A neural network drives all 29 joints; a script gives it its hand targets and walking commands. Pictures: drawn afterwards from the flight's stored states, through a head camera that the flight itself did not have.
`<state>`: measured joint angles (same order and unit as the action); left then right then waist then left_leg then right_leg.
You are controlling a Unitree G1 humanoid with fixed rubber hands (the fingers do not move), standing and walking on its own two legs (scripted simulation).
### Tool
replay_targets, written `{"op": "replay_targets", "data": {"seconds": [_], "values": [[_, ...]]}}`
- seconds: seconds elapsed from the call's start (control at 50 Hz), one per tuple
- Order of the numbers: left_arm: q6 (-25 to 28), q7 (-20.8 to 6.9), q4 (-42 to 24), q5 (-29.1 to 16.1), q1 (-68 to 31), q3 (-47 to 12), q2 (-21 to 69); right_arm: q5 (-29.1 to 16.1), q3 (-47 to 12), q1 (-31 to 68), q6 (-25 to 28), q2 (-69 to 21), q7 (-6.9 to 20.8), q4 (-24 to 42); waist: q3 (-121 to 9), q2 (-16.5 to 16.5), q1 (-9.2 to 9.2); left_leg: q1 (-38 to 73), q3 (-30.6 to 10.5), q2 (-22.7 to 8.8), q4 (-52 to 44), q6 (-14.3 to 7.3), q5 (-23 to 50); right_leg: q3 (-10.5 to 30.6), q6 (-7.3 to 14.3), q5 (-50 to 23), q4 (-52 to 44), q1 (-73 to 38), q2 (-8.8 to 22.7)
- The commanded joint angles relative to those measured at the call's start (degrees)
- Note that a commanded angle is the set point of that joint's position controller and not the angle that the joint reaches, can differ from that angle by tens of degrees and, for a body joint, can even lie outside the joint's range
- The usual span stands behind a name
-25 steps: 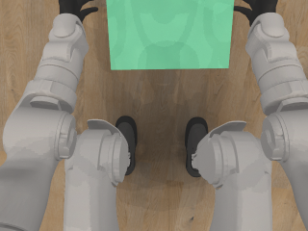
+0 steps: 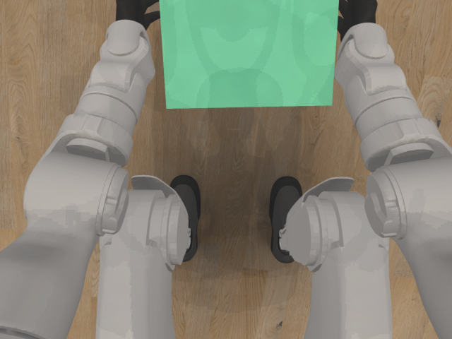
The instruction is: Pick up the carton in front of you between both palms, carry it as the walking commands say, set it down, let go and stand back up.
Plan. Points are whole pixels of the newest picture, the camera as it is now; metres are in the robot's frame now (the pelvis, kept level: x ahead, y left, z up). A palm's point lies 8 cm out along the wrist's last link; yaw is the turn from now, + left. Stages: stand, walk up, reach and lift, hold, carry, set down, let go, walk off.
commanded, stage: reach and lift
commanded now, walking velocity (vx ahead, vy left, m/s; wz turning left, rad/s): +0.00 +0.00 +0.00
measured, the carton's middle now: (243, 44) +0.51 +0.00 -0.25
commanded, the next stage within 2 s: none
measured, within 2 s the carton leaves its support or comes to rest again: leaves its support in 0.30 s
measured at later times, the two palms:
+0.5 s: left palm out of the picture +0.52 +0.14 -0.08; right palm (396, 11) +0.52 -0.16 -0.09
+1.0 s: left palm out of the picture +0.49 +0.14 +0.09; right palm out of the picture +0.47 -0.16 +0.09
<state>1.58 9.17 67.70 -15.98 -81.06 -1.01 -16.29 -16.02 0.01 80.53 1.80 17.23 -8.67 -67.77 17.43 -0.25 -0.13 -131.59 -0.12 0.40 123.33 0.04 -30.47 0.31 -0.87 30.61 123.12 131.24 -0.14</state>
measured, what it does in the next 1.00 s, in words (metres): rises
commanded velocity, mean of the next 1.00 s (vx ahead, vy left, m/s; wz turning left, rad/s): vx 0.00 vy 0.00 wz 0.00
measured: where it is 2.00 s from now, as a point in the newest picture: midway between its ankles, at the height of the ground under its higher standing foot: (233, 233)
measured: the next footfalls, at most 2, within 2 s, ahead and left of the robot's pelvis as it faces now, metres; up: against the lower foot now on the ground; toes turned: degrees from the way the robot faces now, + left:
none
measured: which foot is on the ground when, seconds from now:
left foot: down 0.00-1.00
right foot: down 0.00-1.00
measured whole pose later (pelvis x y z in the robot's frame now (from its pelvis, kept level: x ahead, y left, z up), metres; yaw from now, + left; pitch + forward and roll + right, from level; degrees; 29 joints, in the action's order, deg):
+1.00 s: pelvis +0.02 +0.01 +0.14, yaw -1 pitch +41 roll +0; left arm -19.1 4.4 38.1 10.6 -52.4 25.6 2.0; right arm 10.9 24.7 51.7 -19.9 -1.0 -2.2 -37.4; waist -12.7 -0.4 0.4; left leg -110.1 -1.3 3.4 97.9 0.8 -29.4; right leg 2.8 -1.8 28.2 97.4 110.7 -2.8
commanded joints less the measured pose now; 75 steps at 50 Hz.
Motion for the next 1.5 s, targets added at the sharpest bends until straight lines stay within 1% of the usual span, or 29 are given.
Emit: {"op": "replay_targets", "data": {"seconds": [0.0,0.02,0.04,0.08,0.1,0.14,0.18,0.24,0.3,0.34,0.36,0.4,0.44,0.5,0.54,0.56,0.6,0.64,0.66,0.68,0.72,0.74,0.8,0.84,0.98,1.1,1.3,1.48], "values": [[1.59,-1.04,-5.83,0.05,-15.65,-3.33,6.96,-0.20,-3.75,14.96,1.45,-7.58,1.40,5.92,-64.19,-0.39,-0.50,35.48,-0.15,3.13,-9.64,0.95,13.98,-1.16,-0.50,-13.35,-9.19,-31.13,-3.26],[1.85,-1.77,-4.79,-0.30,-17.52,-4.55,10.78,-0.55,-4.93,17.40,1.67,-11.07,2.06,5.63,-63.72,-0.25,-0.28,34.76,-0.33,3.31,-9.64,1.03,14.59,-1.12,-0.44,-13.93,-9.33,-31.14,-3.68],[1.85,-2.92,-5.07,-0.81,-20.42,-6.17,16.97,-1.09,-6.95,20.83,1.61,-17.17,3.18,6.51,-63.87,-0.14,-0.38,34.31,-0.42,3.62,-9.35,0.93,15.06,-0.85,-0.31,-14.57,-9.02,-31.55,-4.13],[1.22,-5.96,-5.50,-0.36,-26.97,-8.35,29.24,-0.58,-9.86,27.44,0.77,-29.93,6.05,6.94,-63.03,0.53,-0.02,32.46,-0.40,4.69,-8.64,0.68,13.89,-0.67,-0.25,-13.87,-8.48,-31.37,-5.04],[0.59,-7.59,-5.71,0.56,-29.15,-8.65,34.22,0.24,-10.15,29.86,0.13,-35.23,7.53,7.45,-62.40,0.56,-0.05,31.64,-0.01,5.17,-8.35,0.58,12.85,-0.72,-0.21,-13.15,-8.24,-31.07,-5.46],[-0.73,-10.28,-6.84,2.40,-30.56,-7.71,40.94,2.12,-9.15,31.95,-1.10,-42.07,9.92,8.90,-61.82,0.42,-0.31,30.60,0.99,5.78,-7.94,0.37,11.56,-1.17,-0.09,-12.19,-7.85,-30.53,-6.09],[-1.72,-11.94,-9.16,2.92,-31.30,-7.26,46.17,2.86,-8.74,33.09,-1.96,-46.90,11.37,10.90,-64.53,0.29,-0.47,31.50,1.86,6.18,-7.27,0.30,13.22,-1.75,0.10,-13.45,-7.16,-31.34,-6.63],[-2.94,-13.03,-15.00,1.45,-33.22,-8.86,53.14,1.68,-10.68,35.02,-3.09,-53.58,12.21,16.14,-75.50,0.19,-0.46,35.91,3.07,6.86,-6.13,0.55,17.91,-2.78,0.31,-18.13,-5.91,-36.63,-7.36],[-4.89,-13.16,-24.04,-0.39,-34.55,-12.13,58.83,0.46,-13.91,35.84,-4.91,-59.19,11.86,24.27,-90.75,0.17,0.29,41.95,4.48,7.73,-5.91,0.96,21.81,-3.70,0.15,-23.40,-5.59,-45.26,-8.07],[-6.64,-13.19,-30.11,-0.50,-34.02,-13.65,61.62,0.61,-14.78,33.05,-6.60,-63.37,11.52,28.35,-97.02,0.07,0.66,43.70,5.45,8.43,-6.81,1.20,22.01,-4.11,0.02,-24.69,-6.34,-49.80,-8.68],[-7.62,-13.39,-31.86,-0.11,-32.94,-13.69,63.11,1.18,-14.59,31.73,-7.58,-64.69,11.59,29.86,-97.55,0.04,0.90,43.27,5.79,8.69,-7.37,1.14,21.15,-4.16,0.07,-24.10,-7.14,-50.23,-8.87],[-9.89,-14.25,-33.05,1.80,-29.47,-13.32,65.76,3.60,-13.10,28.56,-9.81,-66.34,12.30,31.53,-94.88,-0.07,1.33,41.79,5.68,9.02,-9.32,0.99,18.14,-4.31,0.24,-21.13,-9.06,-48.16,-9.07],[-12.09,-15.28,-31.83,4.55,-25.10,-11.63,68.14,6.40,-11.61,25.59,-12.07,-68.10,13.46,31.66,-89.36,0.37,1.27,39.21,5.55,9.16,-11.73,0.75,13.97,-4.32,0.40,-16.13,-11.78,-43.91,-9.05],[-15.18,-16.55,-26.16,9.97,-19.34,-6.62,70.67,10.71,-8.31,21.82,-15.06,-71.20,15.44,28.81,-79.19,0.88,0.19,35.52,4.87,9.04,-15.79,0.10,8.38,-4.25,0.43,-8.86,-15.59,-36.59,-8.66],[-16.65,-17.25,-21.98,13.99,-16.96,-2.25,71.27,13.87,-5.10,20.12,-16.61,-72.07,16.65,25.92,-73.19,1.56,-0.55,33.08,4.59,9.04,-18.50,-0.25,4.83,-4.07,0.44,-5.02,-18.25,-33.74,-8.51],[-17.17,-17.56,-20.67,15.69,-16.29,-0.39,71.38,15.39,-3.48,19.48,-17.22,-72.16,17.15,24.73,-71.40,1.79,-0.59,32.35,4.50,9.07,-19.77,-0.36,3.63,-3.92,0.52,-3.84,-19.56,-33.29,-8.52],[-17.88,-18.07,-19.80,18.00,-16.23,1.79,72.07,17.93,-0.84,18.49,-18.03,-72.19,17.86,23.15,-71.07,1.43,-0.07,32.40,4.39,9.23,-22.03,-0.33,2.47,-3.68,0.73,-3.02,-21.86,-34.25,-8.56],[-18.43,-18.55,-19.86,19.16,-16.41,2.66,72.91,19.99,1.39,17.32,-18.59,-71.66,18.25,22.13,-72.18,0.22,1.09,33.31,4.13,9.55,-24.22,0.00,2.56,-3.44,1.01,-3.84,-23.78,-36.41,-8.61],[-18.58,-18.69,-20.04,19.32,-16.87,2.66,73.31,20.66,2.26,16.75,-18.76,-71.68,18.34,21.55,-73.11,0.07,2.03,34.93,3.84,9.57,-25.15,-0.02,1.39,-3.66,1.22,-2.54,-24.82,-36.51,-8.57],[-18.98,-18.83,-19.86,19.80,-16.35,2.63,73.99,21.37,2.75,16.33,-18.98,-71.34,18.51,21.45,-73.41,-1.12,1.93,35.91,3.77,9.75,-26.65,0.25,1.53,-3.54,1.29,-2.98,-25.87,-37.29,-8.63],[-19.46,-19.02,-20.17,20.44,-15.08,2.76,74.58,21.51,2.61,15.43,-19.53,-72.23,19.09,21.79,-75.79,-1.40,1.81,39.36,3.68,9.76,-28.36,0.46,2.48,-3.73,1.26,-3.81,-27.58,-38.47,-8.81],[-19.73,-19.10,-20.15,20.90,-14.23,2.93,74.92,21.48,2.27,15.21,-19.73,-72.73,19.38,22.41,-76.71,-1.54,1.34,40.66,3.69,9.78,-29.35,0.47,2.82,-3.78,1.10,-4.09,-28.40,-39.00,-8.91],[-20.34,-19.26,-21.17,21.30,-11.76,2.14,75.99,20.96,0.52,13.49,-20.45,-74.61,20.24,23.88,-79.71,-1.02,0.53,44.52,3.57,9.75,-31.63,0.45,5.12,-3.71,0.64,-5.87,-30.71,-42.00,-9.11],[-20.59,-19.37,-22.27,20.80,-10.01,0.60,77.29,20.33,-1.41,11.89,-20.80,-76.14,20.56,25.00,-81.36,-0.43,0.37,46.77,3.58,9.72,-32.93,0.55,6.90,-3.66,0.35,-7.42,-32.21,-44.50,-9.19],[-21.26,-19.92,-27.03,17.94,-3.88,-5.82,80.38,18.01,-7.82,5.38,-21.52,-79.48,20.57,29.52,-83.35,0.39,0.79,54.60,2.73,9.84,-37.87,1.21,11.81,-2.94,-0.19,-12.23,-37.45,-53.27,-9.33],[-21.46,-19.91,-28.55,17.10,1.62,-8.62,81.22,17.49,-10.40,-1.05,-21.72,-80.71,19.99,30.90,-79.04,-0.06,0.90,60.23,1.85,9.88,-43.51,1.43,12.23,-1.81,-0.09,-13.05,-43.04,-59.97,-9.31],[-20.83,-20.26,-26.87,19.27,11.98,-7.28,81.86,19.36,-10.16,-10.80,-21.14,-81.64,19.68,30.66,-69.29,0.50,0.29,70.18,-0.33,9.24,-54.71,0.71,13.13,0.31,0.18,-14.16,-54.37,-71.83,-8.72],[-20.33,-20.87,-27.92,20.54,20.83,-7.88,82.42,21.06,-10.67,-19.53,-20.56,-82.04,19.74,32.27,-61.71,0.49,0.49,82.07,-2.76,8.02,-66.09,0.08,16.54,2.27,0.57,-17.62,-65.50,-84.55,-7.57]]}}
